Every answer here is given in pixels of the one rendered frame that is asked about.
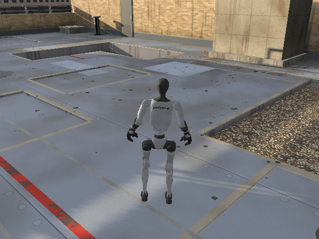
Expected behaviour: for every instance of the robot left hand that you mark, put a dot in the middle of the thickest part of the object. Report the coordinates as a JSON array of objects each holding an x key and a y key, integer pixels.
[{"x": 133, "y": 135}]

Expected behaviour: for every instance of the robot right forearm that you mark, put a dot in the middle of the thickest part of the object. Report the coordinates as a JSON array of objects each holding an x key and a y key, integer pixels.
[{"x": 185, "y": 130}]

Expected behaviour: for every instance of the left robot shin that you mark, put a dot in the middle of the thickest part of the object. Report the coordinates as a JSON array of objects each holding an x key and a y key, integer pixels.
[{"x": 145, "y": 176}]

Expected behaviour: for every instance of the left robot upper arm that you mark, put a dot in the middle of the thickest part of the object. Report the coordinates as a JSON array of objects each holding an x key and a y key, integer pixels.
[{"x": 142, "y": 111}]

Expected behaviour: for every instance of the robot left forearm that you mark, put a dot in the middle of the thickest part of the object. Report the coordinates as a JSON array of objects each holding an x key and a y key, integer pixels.
[{"x": 133, "y": 127}]

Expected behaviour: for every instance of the humanoid robot head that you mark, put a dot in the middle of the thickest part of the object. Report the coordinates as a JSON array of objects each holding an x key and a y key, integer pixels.
[{"x": 162, "y": 86}]

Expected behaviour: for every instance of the right robot upper arm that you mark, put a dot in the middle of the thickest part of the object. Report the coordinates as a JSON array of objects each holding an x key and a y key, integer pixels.
[{"x": 179, "y": 114}]

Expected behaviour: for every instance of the robot right hand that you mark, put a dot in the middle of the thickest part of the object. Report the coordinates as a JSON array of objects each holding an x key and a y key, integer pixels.
[{"x": 189, "y": 140}]

